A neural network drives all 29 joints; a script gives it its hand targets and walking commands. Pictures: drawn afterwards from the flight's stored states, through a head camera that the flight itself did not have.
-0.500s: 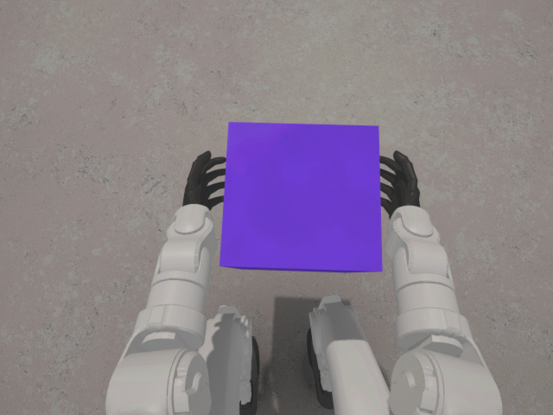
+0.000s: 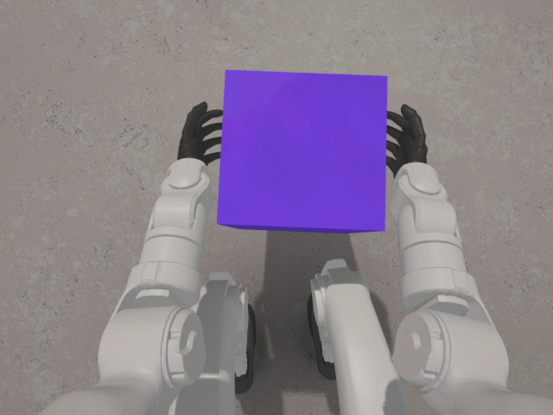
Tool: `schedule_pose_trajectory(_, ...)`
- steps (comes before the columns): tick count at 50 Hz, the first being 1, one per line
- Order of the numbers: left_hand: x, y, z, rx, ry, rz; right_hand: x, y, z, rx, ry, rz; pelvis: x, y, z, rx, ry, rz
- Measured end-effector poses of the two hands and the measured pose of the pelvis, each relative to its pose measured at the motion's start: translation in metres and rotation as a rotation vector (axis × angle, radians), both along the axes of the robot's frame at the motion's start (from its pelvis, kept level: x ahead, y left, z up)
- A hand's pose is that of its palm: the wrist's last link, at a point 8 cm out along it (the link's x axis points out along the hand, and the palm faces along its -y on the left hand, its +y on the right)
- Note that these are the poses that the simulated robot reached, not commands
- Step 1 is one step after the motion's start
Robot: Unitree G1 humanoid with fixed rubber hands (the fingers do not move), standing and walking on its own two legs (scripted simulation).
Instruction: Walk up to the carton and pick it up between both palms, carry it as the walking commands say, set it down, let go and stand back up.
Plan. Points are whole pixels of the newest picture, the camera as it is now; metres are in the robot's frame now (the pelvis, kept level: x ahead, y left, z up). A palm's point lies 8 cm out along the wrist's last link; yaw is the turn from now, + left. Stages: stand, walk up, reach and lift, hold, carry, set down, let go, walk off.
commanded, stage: set down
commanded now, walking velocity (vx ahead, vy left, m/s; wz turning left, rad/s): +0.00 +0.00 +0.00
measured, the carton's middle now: (297, 168) +0.47 -0.05 -0.16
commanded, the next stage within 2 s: none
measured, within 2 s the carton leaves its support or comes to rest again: neither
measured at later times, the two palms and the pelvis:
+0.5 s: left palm (210, 162) +0.50 +0.09 -0.18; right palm (388, 168) +0.46 -0.21 -0.17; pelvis -0.01 -0.01 -0.06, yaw +0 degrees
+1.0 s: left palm (219, 167) +0.52 +0.09 -0.27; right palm (372, 170) +0.48 -0.21 -0.26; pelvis -0.01 -0.01 -0.12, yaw +0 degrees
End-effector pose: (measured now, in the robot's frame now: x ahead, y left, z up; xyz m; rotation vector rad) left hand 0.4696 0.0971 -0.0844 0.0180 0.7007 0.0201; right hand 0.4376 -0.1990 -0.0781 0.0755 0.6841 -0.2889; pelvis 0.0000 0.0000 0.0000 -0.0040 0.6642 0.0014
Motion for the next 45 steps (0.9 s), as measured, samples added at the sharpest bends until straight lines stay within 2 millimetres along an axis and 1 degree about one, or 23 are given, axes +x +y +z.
schedule_pose_trajectory(26, 0.029, -0.009, -0.097, 0.001, -0.001, -0.028, 0.023, -0.008, -0.095, -0.002, 0.002, -0.016, -0.006, -0.006, -0.067, 0.005, 0.063, -0.006)
schedule_pose_trajectory(33, 0.034, -0.011, -0.125, 0.003, 0.001, -0.034, 0.029, -0.01, -0.121, -0.001, 0.003, -0.018, -0.008, -0.006, -0.084, 0.003, 0.058, -0.006)
schedule_pose_trajectory(45, 0.041, -0.008, -0.169, 0.014, 0.016, -0.038, 0.039, -0.008, -0.164, -0.003, 0.019, -0.004, -0.012, -0.007, -0.112, 0.003, 0.025, -0.003)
